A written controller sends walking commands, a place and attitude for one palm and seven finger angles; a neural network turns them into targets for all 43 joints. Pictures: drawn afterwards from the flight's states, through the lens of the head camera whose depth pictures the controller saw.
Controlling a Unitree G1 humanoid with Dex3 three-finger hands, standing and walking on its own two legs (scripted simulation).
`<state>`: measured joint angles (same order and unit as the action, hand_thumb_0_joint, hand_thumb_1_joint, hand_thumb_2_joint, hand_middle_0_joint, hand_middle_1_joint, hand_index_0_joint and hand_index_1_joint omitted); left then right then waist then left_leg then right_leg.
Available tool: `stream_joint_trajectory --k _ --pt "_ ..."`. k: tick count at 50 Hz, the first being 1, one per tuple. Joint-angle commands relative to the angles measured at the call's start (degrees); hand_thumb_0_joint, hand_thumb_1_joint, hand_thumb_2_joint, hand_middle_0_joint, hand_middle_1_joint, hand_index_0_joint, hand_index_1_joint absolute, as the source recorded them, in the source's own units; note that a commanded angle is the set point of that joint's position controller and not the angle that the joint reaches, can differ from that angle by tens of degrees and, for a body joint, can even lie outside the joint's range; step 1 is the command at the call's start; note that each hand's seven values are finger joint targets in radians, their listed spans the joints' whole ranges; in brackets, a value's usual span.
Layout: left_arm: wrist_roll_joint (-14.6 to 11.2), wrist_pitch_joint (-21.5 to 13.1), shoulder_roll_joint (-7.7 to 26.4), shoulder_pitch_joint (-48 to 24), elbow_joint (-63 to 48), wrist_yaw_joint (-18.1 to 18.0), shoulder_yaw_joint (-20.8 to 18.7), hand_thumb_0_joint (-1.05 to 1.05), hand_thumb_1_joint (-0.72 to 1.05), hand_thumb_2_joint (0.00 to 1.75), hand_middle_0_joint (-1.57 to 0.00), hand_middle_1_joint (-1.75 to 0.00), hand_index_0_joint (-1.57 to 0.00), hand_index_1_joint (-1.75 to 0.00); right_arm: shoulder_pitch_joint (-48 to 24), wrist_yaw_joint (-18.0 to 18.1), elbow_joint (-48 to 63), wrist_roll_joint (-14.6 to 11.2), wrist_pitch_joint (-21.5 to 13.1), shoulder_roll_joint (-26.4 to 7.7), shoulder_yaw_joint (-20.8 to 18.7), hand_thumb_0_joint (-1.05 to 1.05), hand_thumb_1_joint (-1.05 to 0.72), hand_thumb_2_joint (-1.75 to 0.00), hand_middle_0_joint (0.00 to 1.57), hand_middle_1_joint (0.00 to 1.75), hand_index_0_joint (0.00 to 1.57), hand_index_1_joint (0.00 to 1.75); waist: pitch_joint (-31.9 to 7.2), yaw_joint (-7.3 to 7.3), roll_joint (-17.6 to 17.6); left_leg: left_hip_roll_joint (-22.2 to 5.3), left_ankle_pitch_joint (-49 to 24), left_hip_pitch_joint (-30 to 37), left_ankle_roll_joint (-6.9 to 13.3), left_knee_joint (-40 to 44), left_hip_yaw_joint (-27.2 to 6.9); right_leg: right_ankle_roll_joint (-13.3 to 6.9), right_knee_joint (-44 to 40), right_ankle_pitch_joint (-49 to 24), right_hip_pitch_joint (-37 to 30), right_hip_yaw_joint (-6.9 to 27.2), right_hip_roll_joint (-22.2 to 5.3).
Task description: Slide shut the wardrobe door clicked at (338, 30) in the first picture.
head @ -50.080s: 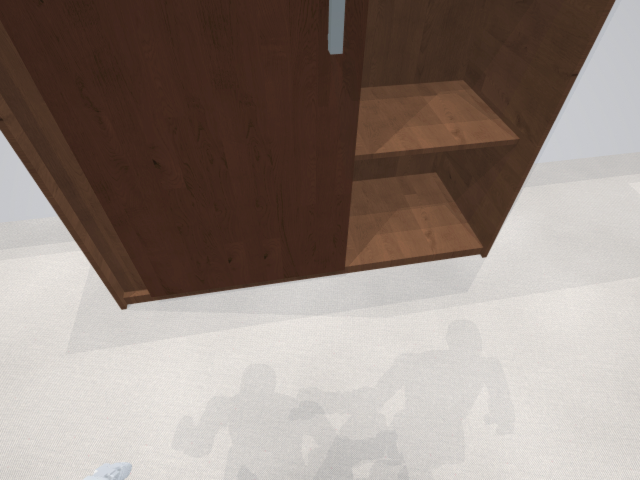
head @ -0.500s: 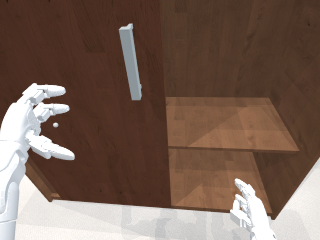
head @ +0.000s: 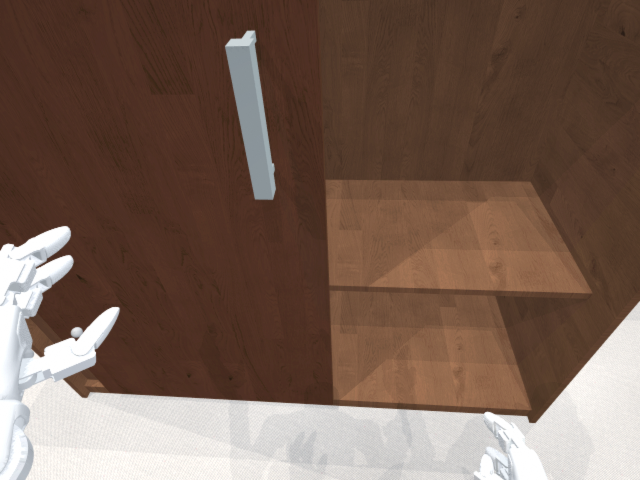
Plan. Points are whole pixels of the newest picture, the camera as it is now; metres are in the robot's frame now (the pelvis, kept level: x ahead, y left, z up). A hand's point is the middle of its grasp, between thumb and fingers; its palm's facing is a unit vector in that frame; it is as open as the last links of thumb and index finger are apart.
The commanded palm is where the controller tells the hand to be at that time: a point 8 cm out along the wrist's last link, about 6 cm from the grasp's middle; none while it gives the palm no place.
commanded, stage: draw the hand back to the body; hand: left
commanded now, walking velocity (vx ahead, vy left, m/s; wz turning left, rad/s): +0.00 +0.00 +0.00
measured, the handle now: (258, 120) +0.50 +0.13 +0.24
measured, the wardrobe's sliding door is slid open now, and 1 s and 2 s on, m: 0.60 0.60 0.60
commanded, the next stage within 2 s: step back with the hand held close in 0.50 s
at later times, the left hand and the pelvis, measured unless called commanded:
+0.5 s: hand (32, 354) +0.18 +0.29 +0.16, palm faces +0.46 -0.81 -0.36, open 7.5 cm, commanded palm +0.14 +0.32 +0.17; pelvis +0.00 +0.02 +0.00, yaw +1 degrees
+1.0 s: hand (17, 395) +0.15 +0.29 +0.14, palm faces +0.40 -0.81 -0.44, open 7.4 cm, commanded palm +0.10 +0.33 +0.17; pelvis -0.04 +0.03 +0.00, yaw +1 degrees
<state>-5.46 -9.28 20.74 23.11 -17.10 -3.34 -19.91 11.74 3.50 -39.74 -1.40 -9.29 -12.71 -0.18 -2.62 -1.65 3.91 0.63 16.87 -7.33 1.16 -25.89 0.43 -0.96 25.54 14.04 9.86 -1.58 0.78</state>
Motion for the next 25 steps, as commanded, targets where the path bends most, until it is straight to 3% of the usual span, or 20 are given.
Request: stream_joint_trajectory --k 1,2,5,6,7,8,9,11,12,13,15,17,25 --pt "-0.22 -3.6 13.12 -0.28 -14.68 -1.16 -9.71 0.0 0.72 0.81 -0.21 -0.41 -0.21 -0.41 -8.53 0.14 10.49 0.25 -2.99 -5.38 -1.77 0.0 -0.9 -0.9 0.2 0.3 0.2 0.3 -5.01 -2.47 -0.18 -0.92 -19.51 -2.08 0.41 2.81 -0.64 -0.12 -2.83 -17.39 -5.7 -0.2 -1.9" --pt "-0.45 -3.28 10.74 1.23 -15.18 -1.15 -8.15 0.0 0.75 0.83 -0.21 -0.38 -0.21 -0.38 -8.39 0.21 10.81 0.2 -2.8 -5.0 -1.99 0.0 -0.9 -0.9 0.2 0.3 0.2 0.3 -5.13 -2.02 -0.38 -1.23 -20.89 -1.52 0.43 2.48 -0.4 -0.01 -2.88 -18.61 -5.43 -0.16 -1.73" --pt "-0.05 -2.37 10.71 1.28 -16.44 -1.44 -7.7 0.0 0.86 0.88 -0.2 -0.32 -0.2 -0.32 -7.99 0.35 11.08 0.32 -2.36 -5.26 -1.92 0.0 -0.9 -0.9 0.2 0.3 0.2 0.3 -5.11 -1.77 0.85 -1.3 -22.67 -0.21 0.19 2.5 -0.76 0.13 -3.03 -18.71 -4.37 -0.4 -1.55" --pt "0.19 -2.1 10.47 1.55 -15.99 -1.51 -7.29 0.0 0.9 0.9 -0.2 -0.3 -0.2 -0.3 -7.82 0.4 10.97 0.34 -2.18 -5.4 -1.81 0.0 -0.9 -0.9 0.2 0.3 0.2 0.3 -3.26 -1.62 0.9 -1.34 -22.16 -0.9 0.04 2.72 -1.06 -0.01 -3.27 -17.93 -4.04 -0.53 -1.51" --pt "0.12 -1.87 9.1 0.38 -16.82 -1.73 -5.9 0.0 0.9 0.9 -0.2 -0.3 -0.2 -0.3 -7.87 0.53 11.0 0.33 -2.04 -5.22 -1.93 0.0 -0.9 -0.9 0.2 0.3 0.2 0.3 -3.09 -1.11 1.46 -1.48 -22.48 -0.4 0.07 2.66 -1.03 0.0 -3.43 -18.02 -3.85 -0.41 -1.43" --pt "0.43 -1.67 10.49 -2.09 -17.51 -1.99 -6.49 0.0 0.9 0.9 -0.2 -0.3 -0.2 -0.3 -7.94 0.69 10.93 0.42 -1.95 -5.63 -1.79 0.0 -0.9 -0.9 0.2 0.3 0.2 0.3 -3.61 -1.16 1.58 -1.34 -21.93 0.05 0.06 2.85 -1.34 0.03 -3.49 -17.27 -3.47 -0.51 -1.36" --pt "0.52 -1.36 9.57 -2.46 -17.2 -2.24 -5.72 0.0 0.9 0.9 -0.2 -0.3 -0.2 -0.3 -7.81 0.97 10.87 0.54 -1.85 -5.42 -1.9 0.0 -0.9 -0.9 0.2 0.3 0.2 0.3 -3.47 -0.84 1.5 -1.43 -22.13 0.47 0.09 2.9 -1.34 0.04 -3.5 -16.9 -3.39 -0.6 -1.4" --pt "1.11 -0.97 11.13 -4.68 -17.17 -2.67 -6.34 0.0 0.9 0.9 -0.2 -0.3 -0.2 -0.3 -7.67 1.2 10.56 0.73 -1.53 -5.87 -1.72 0.0 -0.9 -0.9 0.2 0.3 0.2 0.3 -3.63 -1.0 1.1 -1.29 -22.12 0.85 -0.02 3.18 -1.84 -0.16 -3.56 -16.2 -3.63 -0.7 -1.25" --pt "0.84 -0.64 9.26 -4.32 -17.3 -2.82 -5.02 0.0 0.9 0.9 -0.2 -0.3 -0.2 -0.3 -7.64 1.32 10.83 0.72 -1.43 -5.43 -1.85 0.0 -0.9 -0.9 0.2 0.3 0.2 0.3 -4.1 -0.75 1.09 -1.41 -22.89 1.3 -0.05 3.25 -1.94 -0.15 -3.64 -16.44 -4.07 -0.71 -1.27" --pt "1.01 -0.52 10.46 -4.51 -17.23 -2.96 -5.92 0.0 0.9 0.9 -0.2 -0.3 -0.2 -0.3 -7.7 1.29 10.84 0.81 -1.42 -5.71 -1.74 0.0 -0.9 -0.9 0.2 0.3 0.2 0.3 -4.9 -1.11 -0.03 -1.35 -23.2 1.48 -0.12 3.27 -2.14 -0.17 -3.54 -16.82 -4.41 -0.81 -1.23" --pt "1.02 0.01 9.57 -4.06 -16.86 -3.0 -5.29 0.0 0.9 0.9 -0.2 -0.3 -0.2 -0.3 -7.85 1.25 10.88 0.9 -1.01 -5.59 -1.63 0.0 -0.9 -0.9 0.2 0.3 0.2 0.3 -5.0 -1.21 -0.21 -1.49 -24.88 2.1 -0.42 3.53 -2.39 -0.25 -3.49 -16.88 -4.71 -1.11 -1.16" --pt "0.96 0.21 8.71 -3.51 -16.6 -2.94 -4.72 0.0 0.9 0.9 -0.2 -0.3 -0.2 -0.3 -8.03 0.97 10.95 0.88 -0.75 -5.45 -1.49 0.0 -0.9 -0.9 0.2 0.3 0.2 0.3 -3.55 -1.27 1.34 -1.63 -24.44 1.39 -0.87 4.03 -2.7 -0.47 -3.83 -15.76 -4.94 -1.09 -1.11" --pt "0.66 0.43 9.69 -2.29 -14.53 -2.46 -6.38 0.0 0.9 0.9 -0.2 -0.3 -0.2 -0.3 -8.51 0.3 11.44 0.97 0.49 -5.46 -1.15 0.0 -0.9 -0.9 0.2 0.3 0.2 0.3 -1.25 -1.76 0.11 -1.88 -19.47 -0.89 -1.59 6.03 -3.46 -0.8 -4.89 -11.91 -5.38 -1.47 -0.66"
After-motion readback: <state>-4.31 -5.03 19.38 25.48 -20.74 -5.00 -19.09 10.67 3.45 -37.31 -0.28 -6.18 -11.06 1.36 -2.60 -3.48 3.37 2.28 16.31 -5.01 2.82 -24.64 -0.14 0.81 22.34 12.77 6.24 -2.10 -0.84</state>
